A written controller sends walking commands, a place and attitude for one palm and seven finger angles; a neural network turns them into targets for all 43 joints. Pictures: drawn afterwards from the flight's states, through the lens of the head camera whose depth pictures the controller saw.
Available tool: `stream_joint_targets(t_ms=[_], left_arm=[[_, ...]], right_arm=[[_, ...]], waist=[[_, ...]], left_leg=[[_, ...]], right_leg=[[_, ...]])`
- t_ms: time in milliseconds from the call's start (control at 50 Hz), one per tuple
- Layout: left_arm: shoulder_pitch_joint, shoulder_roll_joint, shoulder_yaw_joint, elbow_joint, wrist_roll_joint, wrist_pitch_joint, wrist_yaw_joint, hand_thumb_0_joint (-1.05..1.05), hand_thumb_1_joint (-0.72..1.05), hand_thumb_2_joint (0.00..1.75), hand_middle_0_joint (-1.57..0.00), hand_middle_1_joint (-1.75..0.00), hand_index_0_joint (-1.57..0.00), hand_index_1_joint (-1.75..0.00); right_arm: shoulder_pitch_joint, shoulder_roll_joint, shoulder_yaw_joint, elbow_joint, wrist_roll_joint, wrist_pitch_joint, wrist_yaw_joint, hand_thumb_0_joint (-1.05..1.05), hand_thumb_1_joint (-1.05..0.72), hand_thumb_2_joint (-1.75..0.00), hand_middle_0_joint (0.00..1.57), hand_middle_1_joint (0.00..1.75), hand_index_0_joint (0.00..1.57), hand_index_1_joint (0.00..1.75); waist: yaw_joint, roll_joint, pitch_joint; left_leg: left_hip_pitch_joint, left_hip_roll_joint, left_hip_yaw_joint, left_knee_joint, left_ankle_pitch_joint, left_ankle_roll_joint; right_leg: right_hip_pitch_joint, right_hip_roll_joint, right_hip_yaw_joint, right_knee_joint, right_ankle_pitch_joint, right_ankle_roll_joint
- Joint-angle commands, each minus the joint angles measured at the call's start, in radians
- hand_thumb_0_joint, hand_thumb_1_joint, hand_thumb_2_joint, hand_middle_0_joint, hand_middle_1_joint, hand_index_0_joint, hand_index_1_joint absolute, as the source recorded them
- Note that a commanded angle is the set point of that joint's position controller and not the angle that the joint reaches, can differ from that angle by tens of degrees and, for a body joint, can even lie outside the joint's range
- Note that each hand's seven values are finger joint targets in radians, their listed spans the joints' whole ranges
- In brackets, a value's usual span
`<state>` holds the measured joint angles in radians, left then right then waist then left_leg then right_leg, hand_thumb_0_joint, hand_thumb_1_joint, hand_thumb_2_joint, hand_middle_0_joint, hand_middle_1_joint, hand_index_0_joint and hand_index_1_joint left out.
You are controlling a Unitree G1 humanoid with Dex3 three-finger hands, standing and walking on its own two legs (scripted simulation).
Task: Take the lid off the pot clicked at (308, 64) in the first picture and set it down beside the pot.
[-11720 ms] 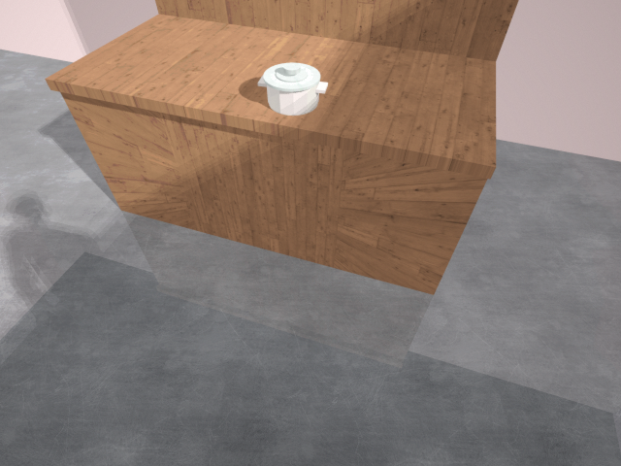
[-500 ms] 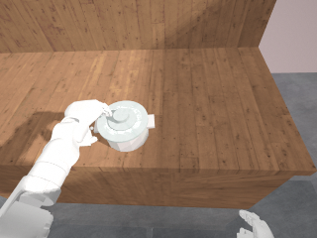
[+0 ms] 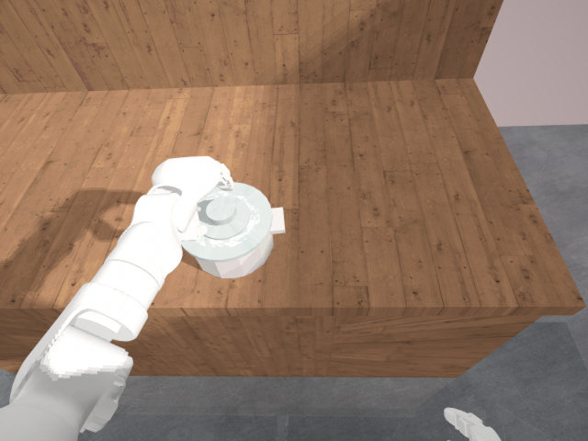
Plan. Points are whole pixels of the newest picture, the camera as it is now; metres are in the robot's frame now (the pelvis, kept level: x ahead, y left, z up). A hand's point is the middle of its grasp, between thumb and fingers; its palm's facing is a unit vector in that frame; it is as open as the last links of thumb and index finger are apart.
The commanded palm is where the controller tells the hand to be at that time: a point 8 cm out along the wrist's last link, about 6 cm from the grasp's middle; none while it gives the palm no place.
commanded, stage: move the open hand above the knob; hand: left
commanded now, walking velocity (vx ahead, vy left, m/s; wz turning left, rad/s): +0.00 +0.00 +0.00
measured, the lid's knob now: (221, 211) +0.48 +0.13 -0.01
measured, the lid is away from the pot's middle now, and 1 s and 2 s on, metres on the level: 0.00 0.00 0.00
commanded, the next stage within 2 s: lower the open fingers around the knob in 0.76 s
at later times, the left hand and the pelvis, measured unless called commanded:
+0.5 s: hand (206, 199) +0.45 +0.14 +0.06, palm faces -0.34 -0.06 -0.94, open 10.2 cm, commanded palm +0.44 +0.14 +0.13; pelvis +0.00 +0.00 +0.00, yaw -1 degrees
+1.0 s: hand (207, 205) +0.44 +0.14 +0.05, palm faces -0.37 -0.07 -0.93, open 10.2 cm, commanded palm +0.44 +0.14 +0.11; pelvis +0.00 +0.00 +0.00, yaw -1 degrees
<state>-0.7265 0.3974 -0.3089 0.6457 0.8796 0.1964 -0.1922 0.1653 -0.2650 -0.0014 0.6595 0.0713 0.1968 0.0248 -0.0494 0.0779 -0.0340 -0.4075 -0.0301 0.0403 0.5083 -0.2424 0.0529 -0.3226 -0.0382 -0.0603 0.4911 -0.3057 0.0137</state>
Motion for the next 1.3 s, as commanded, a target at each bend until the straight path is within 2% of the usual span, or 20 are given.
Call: stream_joint_targets(t_ms=[0,40,60,120,180,280,340,400,500,600,660,720,780,840,920,1040,1140,1180,1240,1280], left_arm=[[-0.487,0.226,0.167,-0.048,0.012,-0.043,0.049,0.0,-0.24,1.28,-0.81,-0.08,-0.81,-0.08],[-0.431,0.187,0.139,0.188,0.017,-0.032,0.06,0.0,-0.24,1.28,-0.81,-0.08,-0.81,-0.08],[-0.443,0.201,0.156,0.211,0.029,-0.027,0.066,0.0,-0.24,1.28,-0.81,-0.08,-0.81,-0.08],[-0.613,0.124,0.079,-0.01,0.034,-0.031,0.069,0.0,-0.24,1.28,-0.81,-0.08,-0.81,-0.08],[-0.682,0.199,0.13,-0.168,0.027,-0.062,0.06,0.0,-0.24,1.28,-0.81,-0.08,-0.81,-0.08],[-0.525,0.183,0.133,0.189,0.031,-0.049,0.071,0.0,-0.24,1.28,-0.81,-0.08,-0.81,-0.08],[-0.631,0.139,0.093,0.046,0.031,-0.054,0.07,0.0,-0.24,1.28,-0.81,-0.08,-0.81,-0.08],[-0.636,0.185,0.131,-0.061,0.025,-0.078,0.061,0.0,-0.24,1.28,-0.81,-0.08,-0.81,-0.08],[-0.556,0.192,0.141,0.131,0.029,-0.064,0.071,0.0,-0.24,1.28,-0.81,-0.08,-0.81,-0.08],[-0.678,0.174,0.119,-0.073,0.033,-0.075,0.077,0.0,-0.24,1.28,-0.81,-0.08,-0.81,-0.08],[-0.586,0.18,0.141,0.018,0.03,-0.072,0.075,0.0,-0.24,1.28,-0.81,-0.08,-0.81,-0.08],[-0.56,0.198,0.147,0.113,0.029,-0.05,0.078,0.0,-0.24,1.28,-0.81,-0.08,-0.81,-0.08],[-0.646,0.126,0.082,-0.03,0.031,-0.054,0.071,0.0,-0.24,1.28,-0.81,-0.08,-0.81,-0.08],[-0.605,0.141,0.105,-0.081,0.028,-0.059,0.069,0.0,-0.24,1.28,-0.81,-0.08,-0.81,-0.08],[-0.5,0.122,0.094,0.15,0.024,-0.043,0.069,0.0,-0.24,1.28,-0.81,-0.08,-0.81,-0.08],[-0.644,0.179,0.132,-0.106,0.04,-0.082,0.085,0.0,-0.24,1.28,-0.81,-0.08,-0.81,-0.08],[-0.493,0.141,0.113,0.186,0.04,-0.063,0.107,0.0,-0.24,1.28,-0.81,-0.08,-0.81,-0.08],[-0.565,0.107,0.082,0.115,0.044,-0.058,0.11,0.0,-0.24,1.28,-0.81,-0.08,-0.81,-0.08],[-0.643,0.167,0.125,-0.02,0.041,-0.082,0.11,0.0,-0.24,1.28,-0.81,-0.08,-0.81,-0.08],[-0.573,0.157,0.122,0.069,0.034,-0.092,0.102,0.0,-0.24,1.28,-0.81,-0.08,-0.81,-0.08]], right_arm=[[0.007,-0.134,-0.035,-0.078,0.0,-0.034,-0.016,0.0,-0.9,-0.9,0.2,0.3,0.2,0.3],[0.014,-0.138,-0.017,-0.05,0.015,-0.025,-0.026,0.0,-0.9,-0.9,0.2,0.3,0.2,0.3],[0.013,-0.145,-0.021,-0.047,0.015,-0.023,-0.027,0.0,-0.9,-0.9,0.2,0.3,0.2,0.3],[-0.015,-0.131,-0.04,-0.083,-0.001,-0.025,-0.018,0.0,-0.9,-0.9,0.2,0.3,0.2,0.3],[-0.003,-0.13,-0.054,-0.1,-0.013,-0.037,-0.023,0.0,-0.9,-0.9,0.2,0.3,0.2,0.3],[0.037,-0.14,-0.035,-0.053,0.007,-0.027,-0.036,0.0,-0.9,-0.9,0.2,0.3,0.2,0.3],[0.028,-0.137,-0.047,-0.067,0.0,-0.033,-0.03,0.0,-0.9,-0.9,0.2,0.3,0.2,0.3],[0.027,-0.135,-0.056,-0.08,-0.008,-0.038,-0.031,0.0,-0.9,-0.9,0.2,0.3,0.2,0.3],[0.039,-0.143,-0.043,-0.054,0.005,-0.028,-0.036,0.0,-0.9,-0.9,0.2,0.3,0.2,0.3],[0.021,-0.132,-0.055,-0.073,-0.005,-0.034,-0.032,0.0,-0.9,-0.9,0.2,0.3,0.2,0.3],[0.03,-0.131,-0.051,-0.07,-0.004,-0.035,-0.031,0.0,-0.9,-0.9,0.2,0.3,0.2,0.3],[0.028,-0.14,-0.043,-0.056,0.004,-0.026,-0.033,0.0,-0.9,-0.9,0.2,0.3,0.2,0.3],[0.002,-0.13,-0.05,-0.078,-0.002,-0.027,-0.027,0.0,-0.9,-0.9,0.2,0.3,0.2,0.3],[0.003,-0.125,-0.052,-0.087,-0.005,-0.031,-0.02,0.0,-0.9,-0.9,0.2,0.3,0.2,0.3],[0.013,-0.132,-0.037,-0.064,0.007,-0.017,-0.024,0.0,-0.9,-0.9,0.2,0.3,0.2,0.3],[0.009,-0.126,-0.053,-0.084,-0.009,-0.023,-0.03,0.0,-0.9,-0.9,0.2,0.3,0.2,0.3],[0.03,-0.133,-0.036,-0.052,0.005,-0.017,-0.038,0.0,-0.9,-0.9,0.2,0.3,0.2,0.3],[0.018,-0.131,-0.043,-0.06,0.0,-0.015,-0.035,0.0,-0.9,-0.9,0.2,0.3,0.2,0.3],[0.031,-0.133,-0.055,-0.067,-0.009,-0.022,-0.039,0.0,-0.9,-0.9,0.2,0.3,0.2,0.3],[0.042,-0.131,-0.052,-0.06,-0.006,-0.019,-0.045,0.0,-0.9,-0.9,0.2,0.3,0.2,0.3]], waist=[[-0.021,-0.109,-0.415],[-0.017,-0.21,-0.262],[-0.01,-0.21,-0.253],[-0.015,-0.046,-0.415],[-0.025,0.005,-0.563],[-0.024,-0.149,-0.303],[-0.027,-0.067,-0.41],[-0.027,-0.028,-0.516],[-0.024,-0.134,-0.337],[-0.027,-0.021,-0.5],[-0.022,-0.063,-0.465],[-0.021,-0.134,-0.37],[-0.028,-0.051,-0.453],[-0.023,-0.017,-0.506],[-0.023,-0.157,-0.319],[-0.022,-0.02,-0.532],[-0.026,-0.154,-0.326],[-0.03,-0.099,-0.362],[-0.031,-0.031,-0.511],[-0.038,-0.074,-0.472]], left_leg=[[0.359,0.012,-0.089,0.03,0.473,0.006],[0.193,0.009,-0.052,-0.015,0.275,0.001],[0.172,0.009,-0.045,-0.022,0.261,0.002],[0.303,0.006,-0.051,-0.008,0.318,0.006],[0.433,0.013,-0.081,0.031,0.466,0.014],[0.223,0.016,-0.047,-0.022,0.27,0.009],[0.306,0.008,-0.054,-0.01,0.319,0.014],[0.403,0.012,-0.07,0.017,0.448,0.017],[0.258,0.013,-0.048,-0.016,0.308,0.015],[0.393,0.012,-0.063,0.01,0.424,0.017],[0.369,0.013,-0.07,0.021,0.464,0.014],[0.267,0.014,-0.042,-0.002,0.337,0.017],[0.348,0.011,-0.053,0.011,0.41,0.015],[0.427,0.017,-0.079,0.031,0.526,0.011],[0.239,0.015,-0.042,-0.003,0.327,0.01],[0.418,0.016,-0.07,0.033,0.506,0.014],[0.227,0.015,-0.041,0.0,0.303,0.009],[0.245,0.013,-0.033,0.006,0.311,0.012],[0.361,0.011,-0.052,0.032,0.411,0.016],[0.324,0.013,-0.049,0.038,0.408,0.018]], right_leg=[[-0.006,0.059,-0.001,-0.015,0.424,-0.044],[-0.027,0.058,-0.006,-0.027,0.333,-0.041],[-0.026,0.054,-0.001,-0.027,0.329,-0.046],[-0.005,0.043,0.012,-0.022,0.35,-0.054],[0.022,0.045,0.022,-0.017,0.428,-0.053],[-0.034,0.055,0.003,-0.039,0.305,-0.048],[-0.019,0.049,0.014,-0.036,0.352,-0.053],[0.01,0.048,0.019,-0.027,0.427,-0.051],[-0.024,0.055,0.009,-0.042,0.35,-0.048],[0.0,0.049,0.019,-0.026,0.419,-0.054],[-0.01,0.054,0.012,-0.023,0.431,-0.052],[-0.001,0.053,0.014,-0.033,0.397,-0.047],[-0.004,0.048,0.017,-0.02,0.428,-0.052],[-0.017,0.052,0.014,-0.016,0.449,-0.05],[-0.029,0.056,0.004,-0.027,0.377,-0.046],[0.002,0.05,0.02,-0.011,0.461,-0.052],[-0.047,0.059,0.01,-0.026,0.348,-0.048],[-0.036,0.052,0.019,-0.022,0.367,-0.052],[-0.004,0.051,0.026,-0.014,0.435,-0.054],[-0.009,0.053,0.025,-0.012,0.43,-0.051]])
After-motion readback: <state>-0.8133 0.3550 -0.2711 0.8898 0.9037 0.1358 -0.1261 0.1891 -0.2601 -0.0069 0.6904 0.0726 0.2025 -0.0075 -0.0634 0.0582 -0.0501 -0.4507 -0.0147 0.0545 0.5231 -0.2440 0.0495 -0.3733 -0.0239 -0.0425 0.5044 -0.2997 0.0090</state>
